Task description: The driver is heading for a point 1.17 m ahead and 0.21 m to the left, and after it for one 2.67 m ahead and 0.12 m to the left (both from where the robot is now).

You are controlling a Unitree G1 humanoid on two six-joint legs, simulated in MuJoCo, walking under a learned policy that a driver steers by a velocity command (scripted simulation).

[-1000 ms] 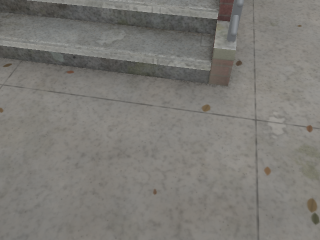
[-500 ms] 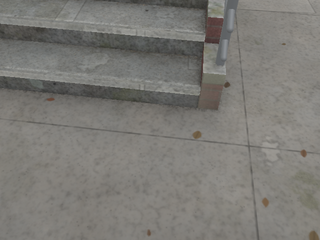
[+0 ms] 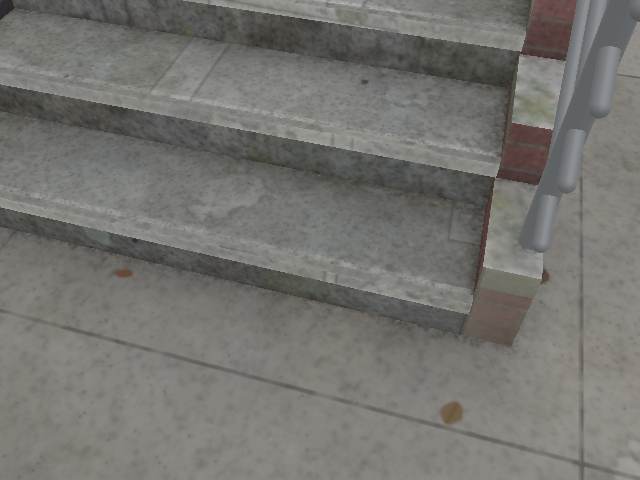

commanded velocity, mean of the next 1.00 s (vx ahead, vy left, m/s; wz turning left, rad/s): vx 1.00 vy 0.00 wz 0.30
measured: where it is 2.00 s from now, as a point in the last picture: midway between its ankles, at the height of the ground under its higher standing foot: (279, 5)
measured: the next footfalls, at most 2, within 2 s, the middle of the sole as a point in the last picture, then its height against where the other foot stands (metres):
left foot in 0.18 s outside the picture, level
right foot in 0.58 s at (350, 359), level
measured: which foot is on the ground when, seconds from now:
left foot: up 0.00-0.16, down 0.18-0.58, up 0.60-0.96, down 0.98-1.00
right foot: down 0.00-0.18, up 0.20-0.56, down 0.58-0.98, up 1.00-1.00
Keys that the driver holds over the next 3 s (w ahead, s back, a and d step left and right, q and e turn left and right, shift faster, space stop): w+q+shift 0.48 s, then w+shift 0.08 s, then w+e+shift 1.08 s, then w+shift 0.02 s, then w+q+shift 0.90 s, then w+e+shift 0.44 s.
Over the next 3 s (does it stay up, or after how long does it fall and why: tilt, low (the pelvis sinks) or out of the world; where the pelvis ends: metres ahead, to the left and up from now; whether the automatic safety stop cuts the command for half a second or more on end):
stays up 2.34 0.13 0.80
